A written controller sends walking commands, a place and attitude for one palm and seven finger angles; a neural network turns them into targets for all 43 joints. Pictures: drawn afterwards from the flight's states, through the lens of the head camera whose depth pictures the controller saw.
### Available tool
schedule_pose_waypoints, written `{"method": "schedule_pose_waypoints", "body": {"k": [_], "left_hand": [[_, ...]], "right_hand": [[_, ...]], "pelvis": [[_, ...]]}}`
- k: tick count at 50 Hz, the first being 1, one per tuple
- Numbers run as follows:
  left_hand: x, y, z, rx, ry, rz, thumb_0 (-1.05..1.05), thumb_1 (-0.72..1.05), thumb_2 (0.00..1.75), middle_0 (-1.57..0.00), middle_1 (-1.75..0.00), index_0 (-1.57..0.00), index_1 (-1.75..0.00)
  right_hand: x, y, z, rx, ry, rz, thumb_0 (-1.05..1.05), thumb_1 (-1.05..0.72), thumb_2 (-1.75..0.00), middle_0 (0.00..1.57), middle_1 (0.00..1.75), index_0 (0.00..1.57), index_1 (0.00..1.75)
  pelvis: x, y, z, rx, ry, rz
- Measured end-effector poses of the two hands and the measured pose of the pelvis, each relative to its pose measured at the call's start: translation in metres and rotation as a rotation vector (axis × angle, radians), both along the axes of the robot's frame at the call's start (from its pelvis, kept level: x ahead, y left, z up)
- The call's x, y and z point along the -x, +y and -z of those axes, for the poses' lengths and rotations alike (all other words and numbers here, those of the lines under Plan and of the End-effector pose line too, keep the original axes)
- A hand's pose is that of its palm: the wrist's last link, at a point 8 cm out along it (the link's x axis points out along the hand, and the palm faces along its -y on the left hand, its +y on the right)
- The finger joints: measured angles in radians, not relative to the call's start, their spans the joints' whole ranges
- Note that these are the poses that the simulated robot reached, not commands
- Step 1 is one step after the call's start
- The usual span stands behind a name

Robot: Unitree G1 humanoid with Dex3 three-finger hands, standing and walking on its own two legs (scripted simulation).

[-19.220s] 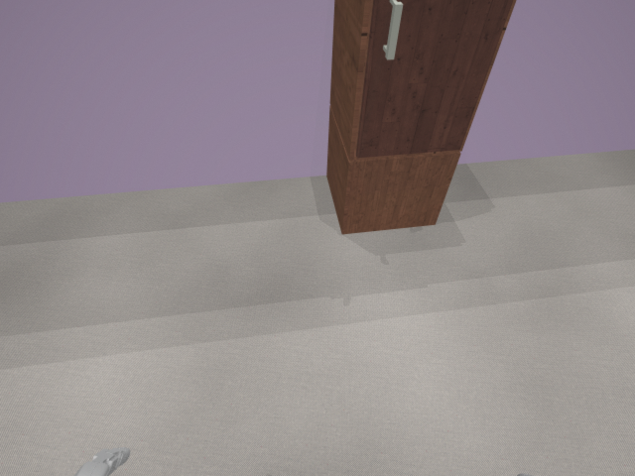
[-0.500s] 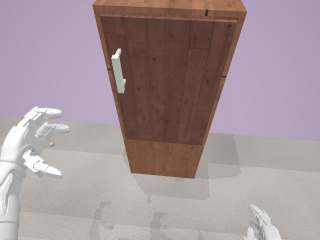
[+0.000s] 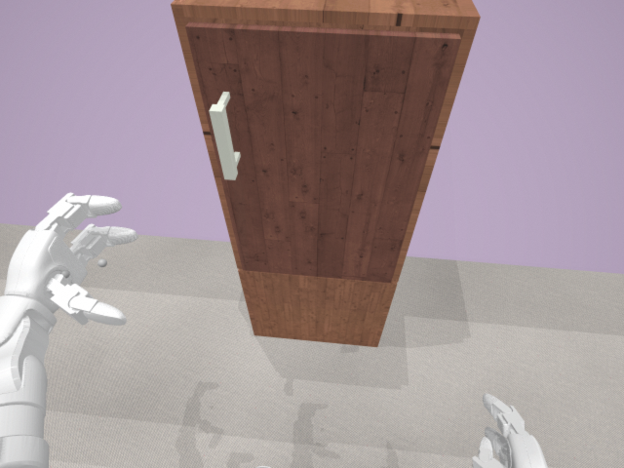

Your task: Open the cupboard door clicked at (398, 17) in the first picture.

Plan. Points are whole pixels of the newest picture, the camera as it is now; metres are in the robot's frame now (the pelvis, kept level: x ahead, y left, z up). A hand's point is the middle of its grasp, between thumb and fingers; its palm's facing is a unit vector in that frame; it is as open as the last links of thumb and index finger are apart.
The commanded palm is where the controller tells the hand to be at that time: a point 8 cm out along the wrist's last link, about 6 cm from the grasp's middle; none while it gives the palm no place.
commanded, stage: move the hooked fingers beside the handle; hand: left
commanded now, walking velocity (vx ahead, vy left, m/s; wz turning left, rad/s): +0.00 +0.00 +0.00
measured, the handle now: (227, 137) +0.59 +0.19 +0.10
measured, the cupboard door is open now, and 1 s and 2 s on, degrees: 0 0 0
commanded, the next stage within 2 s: none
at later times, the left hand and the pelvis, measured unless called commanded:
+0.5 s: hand (134, 211) +0.39 +0.27 +0.12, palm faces -0.03 -1.00 +0.00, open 14.0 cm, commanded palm +0.37 +0.32 +0.12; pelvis +0.01 +0.02 +0.00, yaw -1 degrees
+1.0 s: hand (170, 175) +0.47 +0.25 +0.11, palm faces -0.02 -1.00 +0.02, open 14.0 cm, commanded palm +0.46 +0.30 +0.11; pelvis +0.01 +0.02 -0.01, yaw -1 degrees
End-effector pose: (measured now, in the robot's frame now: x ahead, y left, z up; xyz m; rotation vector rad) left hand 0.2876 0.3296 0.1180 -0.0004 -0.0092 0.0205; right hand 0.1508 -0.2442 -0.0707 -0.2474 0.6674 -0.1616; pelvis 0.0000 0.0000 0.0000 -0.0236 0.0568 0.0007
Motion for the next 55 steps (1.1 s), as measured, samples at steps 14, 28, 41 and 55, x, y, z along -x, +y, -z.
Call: {"method": "schedule_pose_waypoints", "body": {"k": [14,28,41,55], "left_hand": [[-0.057,-0.009,0.003,0.018,0.024,0.055,-0.02,-0.5,0.3,-0.3,-1.2,-0.3,-1.2],[-0.097,-0.01,-0.002,0.011,-0.002,0.067,-0.02,-0.5,0.3,-0.3,-1.2,-0.29,-1.2],[-0.135,-0.018,-0.002,-0.001,-0.012,0.049,-0.02,-0.5,0.3,-0.3,-1.2,-0.29,-1.2],[-0.184,-0.027,0.003,0.007,0.033,0.029,-0.02,-0.5,0.3,-0.3,-1.2,-0.3,-1.2]], "right_hand": [[0.027,0.003,0.011,0.005,0.103,0.054,0.01,-0.91,-0.89,0.21,0.3,0.2,0.3],[0.054,0.004,0.021,0.024,0.23,0.09,0.01,-0.91,-0.89,0.21,0.3,0.2,0.3],[0.08,-0.001,0.029,0.034,0.336,0.127,0.01,-0.91,-0.89,0.21,0.3,0.2,0.3],[0.132,-0.016,0.039,0.042,0.508,0.221,0.0,-0.91,-0.89,0.21,0.3,0.2,0.3]], "pelvis": [[-0.003,0.012,0.001,0.002,0.039,0.013],[-0.007,0.021,0.004,0.013,0.072,0.011],[-0.006,0.021,0.008,0.017,0.111,0.014],[-0.007,0.013,0.016,0.018,0.178,0.03]]}}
